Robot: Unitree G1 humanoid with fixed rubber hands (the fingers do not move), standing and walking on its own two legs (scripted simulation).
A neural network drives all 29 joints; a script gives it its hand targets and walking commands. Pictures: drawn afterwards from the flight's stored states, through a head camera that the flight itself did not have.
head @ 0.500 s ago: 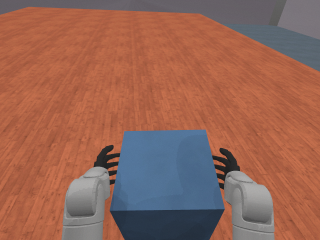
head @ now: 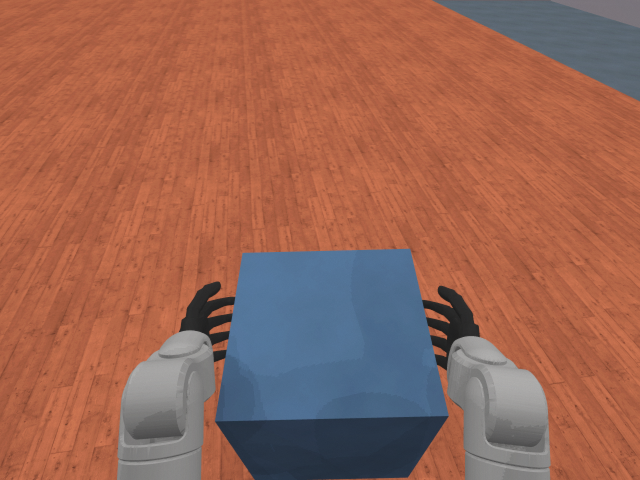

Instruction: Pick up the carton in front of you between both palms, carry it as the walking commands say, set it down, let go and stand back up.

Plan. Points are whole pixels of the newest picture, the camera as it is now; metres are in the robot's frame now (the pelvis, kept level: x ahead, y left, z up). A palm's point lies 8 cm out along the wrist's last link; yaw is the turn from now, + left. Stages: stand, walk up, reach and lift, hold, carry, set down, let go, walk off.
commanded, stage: carry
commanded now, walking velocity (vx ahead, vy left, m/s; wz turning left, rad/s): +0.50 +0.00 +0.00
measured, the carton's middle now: (329, 370) +0.29 +0.00 +0.02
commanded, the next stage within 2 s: none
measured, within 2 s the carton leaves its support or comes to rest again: neither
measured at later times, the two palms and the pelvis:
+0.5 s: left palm (237, 194) +0.58 +0.16 +0.09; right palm (406, 195) +0.58 -0.14 +0.10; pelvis +0.31 +0.01 +0.00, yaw +0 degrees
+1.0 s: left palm (255, 163) +0.68 +0.14 +0.09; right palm (406, 169) +0.68 -0.16 +0.09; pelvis +0.42 +0.00 +0.00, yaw -1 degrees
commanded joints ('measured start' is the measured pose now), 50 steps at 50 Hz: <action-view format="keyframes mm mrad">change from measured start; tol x32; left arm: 1 -431 -848 -671 21 -417 7 -271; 50 -502 -935 -696 5 -431 -23 -286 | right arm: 1 -442 852 677 -24 409 28 270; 50 -472 956 697 1 425 -9 272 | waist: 1 43 -82 -281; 50 11 -11 -233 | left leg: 1 -355 80 22 628 422 21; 4 -825 20 -186 1067 -70 39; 15 -624 13 -34 394 293 9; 21 -258 -25 43 50 671 9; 24 188 334 -320 195 1395 203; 33 -131 173 -109 106 488 72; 50 -195 116 -84 312 752 54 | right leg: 1 673 -156 262 -80 -219 -71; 2 873 -385 717 -197 -198 -220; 18 562 -142 -12 -131 519 -49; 27 150 -9 166 201 -553 51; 40 372 -94 142 43 347 41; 50 375 -89 145 50 370 33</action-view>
